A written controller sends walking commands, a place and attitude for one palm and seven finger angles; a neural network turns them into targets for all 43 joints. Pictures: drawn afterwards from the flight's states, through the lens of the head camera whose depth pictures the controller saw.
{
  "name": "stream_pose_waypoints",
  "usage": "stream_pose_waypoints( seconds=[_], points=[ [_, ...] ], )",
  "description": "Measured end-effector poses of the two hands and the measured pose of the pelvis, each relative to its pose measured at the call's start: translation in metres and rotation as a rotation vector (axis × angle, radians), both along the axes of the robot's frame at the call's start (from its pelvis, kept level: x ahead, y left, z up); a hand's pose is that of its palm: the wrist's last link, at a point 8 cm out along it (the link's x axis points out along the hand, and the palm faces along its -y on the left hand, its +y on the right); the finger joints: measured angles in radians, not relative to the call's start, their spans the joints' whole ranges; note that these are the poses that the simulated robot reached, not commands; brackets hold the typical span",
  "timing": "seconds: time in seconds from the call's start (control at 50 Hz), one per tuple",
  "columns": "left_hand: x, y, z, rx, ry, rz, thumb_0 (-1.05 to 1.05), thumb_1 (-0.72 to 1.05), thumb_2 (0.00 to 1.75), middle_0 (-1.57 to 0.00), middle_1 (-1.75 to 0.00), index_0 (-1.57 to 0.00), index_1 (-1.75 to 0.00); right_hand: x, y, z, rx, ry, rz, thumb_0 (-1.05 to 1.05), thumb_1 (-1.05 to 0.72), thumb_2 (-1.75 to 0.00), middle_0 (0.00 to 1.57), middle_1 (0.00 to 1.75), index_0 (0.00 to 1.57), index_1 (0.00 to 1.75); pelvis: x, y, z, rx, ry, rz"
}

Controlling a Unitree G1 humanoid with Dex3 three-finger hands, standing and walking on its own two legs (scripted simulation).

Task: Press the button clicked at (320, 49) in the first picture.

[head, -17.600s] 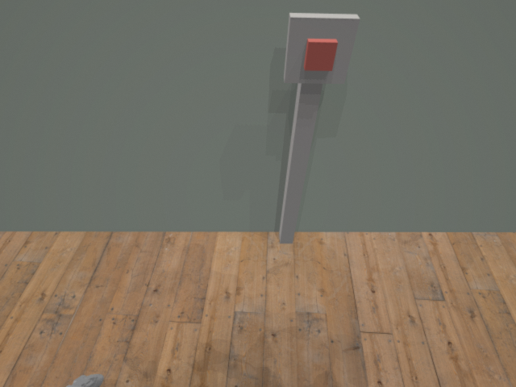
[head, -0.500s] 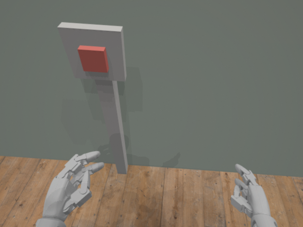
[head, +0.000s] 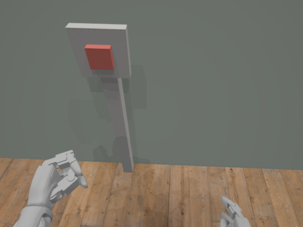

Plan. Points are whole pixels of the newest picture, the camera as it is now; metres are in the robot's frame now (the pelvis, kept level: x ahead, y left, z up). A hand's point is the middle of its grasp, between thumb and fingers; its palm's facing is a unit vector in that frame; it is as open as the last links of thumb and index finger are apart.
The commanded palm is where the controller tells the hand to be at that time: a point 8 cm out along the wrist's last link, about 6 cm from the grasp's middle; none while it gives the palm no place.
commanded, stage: raise the hand and make a fist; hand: left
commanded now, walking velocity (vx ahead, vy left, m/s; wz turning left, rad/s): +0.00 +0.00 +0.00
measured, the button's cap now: (100, 57) +0.54 +0.17 +0.18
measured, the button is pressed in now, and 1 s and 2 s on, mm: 0 0 0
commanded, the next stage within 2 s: aim a knuckle at the button in 1.14 s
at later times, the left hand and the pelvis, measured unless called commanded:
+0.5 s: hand (60, 149) +0.25 +0.20 +0.14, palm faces +0.04 -1.00 -0.08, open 3.1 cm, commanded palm +0.22 +0.26 +0.15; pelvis +0.04 +0.00 +0.02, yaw +2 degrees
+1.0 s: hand (56, 138) +0.26 +0.21 +0.16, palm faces +0.04 -1.00 -0.06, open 3.1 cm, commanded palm +0.23 +0.25 +0.18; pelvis +0.03 -0.01 +0.03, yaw +1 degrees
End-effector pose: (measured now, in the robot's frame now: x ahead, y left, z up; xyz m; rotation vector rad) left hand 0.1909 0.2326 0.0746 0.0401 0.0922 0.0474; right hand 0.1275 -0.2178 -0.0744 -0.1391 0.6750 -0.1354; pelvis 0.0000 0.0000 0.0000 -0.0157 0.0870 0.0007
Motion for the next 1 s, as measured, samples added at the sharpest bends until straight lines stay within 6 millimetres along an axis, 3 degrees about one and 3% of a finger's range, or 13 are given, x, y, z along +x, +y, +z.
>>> stream_pose_waypoints(
  seconds=[0.08,0.22,0.36,0.42,0.5,0.6,0.78,0.88,1.0],
  points=[
    [-0.008,0.014,0.020,0.064,-0.101,0.061,0.02,0.90,0.90,-1.22,-1.41,-1.22,-1.42,0.003,-0.012,0.002,-0.053,0.013,0.050,0.02,-0.91,-0.90,0.21,0.30,0.20,0.30,0.003,0.001,0.001,-0.004,0.000,0.016],
    [0.010,0.003,0.022,0.045,-0.094,-0.075,0.02,0.90,0.90,-1.28,-1.48,-1.28,-1.48,0.037,-0.020,0.019,-0.093,-0.080,0.068,0.02,-0.91,-0.90,0.21,0.30,0.20,0.30,0.010,0.002,0.005,-0.010,-0.006,0.028],
    [0.026,0.020,0.052,0.044,-0.146,0.001,0.02,0.89,0.90,-1.30,-1.49,-1.30,-1.50,0.078,-0.009,0.045,-0.065,-0.202,0.085,0.02,-0.91,-0.90,0.20,0.30,0.20,0.30,0.028,-0.001,0.015,-0.008,-0.035,0.026],
    [0.029,0.024,0.067,0.049,-0.180,0.022,0.02,0.90,0.90,-1.30,-1.50,-1.30,-1.50,0.091,-0.002,0.050,-0.050,-0.221,0.122,0.02,-0.91,-0.90,0.20,0.30,0.20,0.30,0.033,-0.002,0.019,-0.009,-0.048,0.032],
    [0.035,0.022,0.070,0.047,-0.138,-0.011,0.02,0.90,0.90,-1.30,-1.50,-1.30,-1.50,0.101,0.006,0.051,-0.034,-0.218,0.154,0.02,-0.91,-0.90,0.21,0.30,0.20,0.30,0.036,-0.003,0.022,-0.008,-0.061,0.037],
    [0.041,0.025,0.075,0.048,-0.095,-0.028,0.02,0.90,0.90,-1.30,-1.50,-1.30,-1.50,0.102,0.008,0.049,-0.029,-0.191,0.163,0.02,-0.91,-0.90,0.21,0.30,0.20,0.30,0.038,-0.005,0.027,-0.003,-0.073,0.036],
    [0.053,0.038,0.109,0.051,-0.191,0.003,0.02,0.90,0.90,-1.30,-1.50,-1.30,-1.50,0.093,0.000,0.046,-0.036,-0.153,0.151,0.02,-0.91,-0.90,0.21,0.30,0.20,0.30,0.039,-0.009,0.032,0.000,-0.106,0.038],
    [0.057,0.031,0.098,0.022,-0.111,-0.038,0.02,0.90,0.90,-1.30,-1.50,-1.30,-1.50,0.088,-0.007,0.048,-0.035,-0.156,0.120,0.02,-0.91,-0.90,0.21,0.30,0.20,0.30,0.036,-0.009,0.034,0.004,-0.109,0.028],
    [0.047,0.028,0.091,0.024,-0.099,-0.006,0.02,0.90,0.90,-1.30,-1.50,-1.30,-1.50,0.082,-0.013,0.052,-0.048,-0.162,0.111,0.02,-0.91,-0.90,0.21,0.30,0.20,0.30,0.033,-0.011,0.035,0.007,-0.116,0.020]
  ],
)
